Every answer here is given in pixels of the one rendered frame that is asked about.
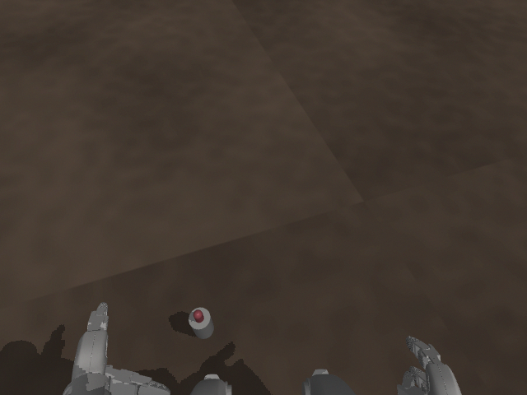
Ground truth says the left robot arm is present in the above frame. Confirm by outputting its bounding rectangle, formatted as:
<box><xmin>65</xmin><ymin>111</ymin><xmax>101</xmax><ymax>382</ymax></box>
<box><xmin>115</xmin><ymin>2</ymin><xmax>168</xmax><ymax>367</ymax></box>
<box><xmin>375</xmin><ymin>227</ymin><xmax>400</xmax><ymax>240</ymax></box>
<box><xmin>63</xmin><ymin>373</ymin><xmax>111</xmax><ymax>395</ymax></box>

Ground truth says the bottle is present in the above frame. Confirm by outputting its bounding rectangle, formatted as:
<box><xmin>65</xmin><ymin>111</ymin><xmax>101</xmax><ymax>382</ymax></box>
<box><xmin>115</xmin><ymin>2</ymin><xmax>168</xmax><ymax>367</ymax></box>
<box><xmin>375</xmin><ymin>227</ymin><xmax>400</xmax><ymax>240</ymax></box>
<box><xmin>189</xmin><ymin>308</ymin><xmax>214</xmax><ymax>339</ymax></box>

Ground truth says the right robot hand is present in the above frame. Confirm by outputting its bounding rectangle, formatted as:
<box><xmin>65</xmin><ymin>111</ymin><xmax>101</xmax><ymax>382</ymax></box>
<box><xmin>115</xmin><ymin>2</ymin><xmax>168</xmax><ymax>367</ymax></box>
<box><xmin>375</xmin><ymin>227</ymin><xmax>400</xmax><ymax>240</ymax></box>
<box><xmin>397</xmin><ymin>337</ymin><xmax>462</xmax><ymax>395</ymax></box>

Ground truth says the left robot hand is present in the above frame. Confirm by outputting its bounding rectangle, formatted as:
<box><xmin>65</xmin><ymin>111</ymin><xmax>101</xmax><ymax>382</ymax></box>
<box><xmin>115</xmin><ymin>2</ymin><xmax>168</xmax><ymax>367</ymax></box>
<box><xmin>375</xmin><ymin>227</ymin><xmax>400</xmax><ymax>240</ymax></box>
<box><xmin>72</xmin><ymin>302</ymin><xmax>170</xmax><ymax>395</ymax></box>

